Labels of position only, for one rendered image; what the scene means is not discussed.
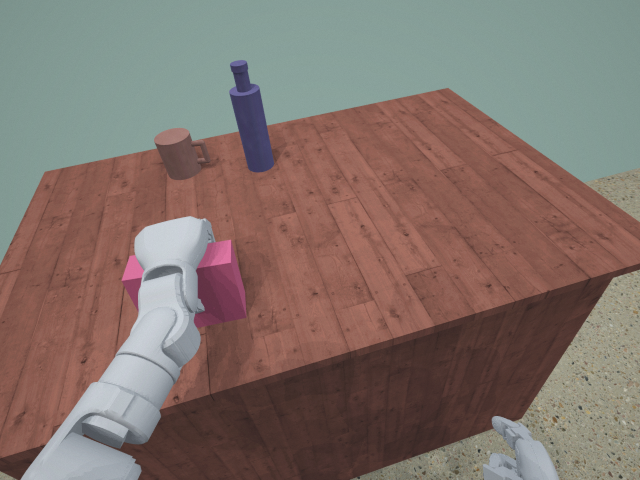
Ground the left robot upper arm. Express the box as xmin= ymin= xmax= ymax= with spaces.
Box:
xmin=34 ymin=432 xmax=142 ymax=480

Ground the robot left hand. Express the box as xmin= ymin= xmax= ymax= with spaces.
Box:
xmin=134 ymin=216 xmax=216 ymax=314

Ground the robot right hand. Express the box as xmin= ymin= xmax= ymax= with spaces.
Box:
xmin=483 ymin=416 xmax=559 ymax=480

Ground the sponge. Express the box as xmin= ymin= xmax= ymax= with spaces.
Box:
xmin=122 ymin=240 xmax=246 ymax=328

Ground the table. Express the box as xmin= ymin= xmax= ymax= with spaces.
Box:
xmin=0 ymin=88 xmax=640 ymax=480

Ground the robot left forearm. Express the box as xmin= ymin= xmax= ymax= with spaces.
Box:
xmin=21 ymin=259 xmax=201 ymax=480

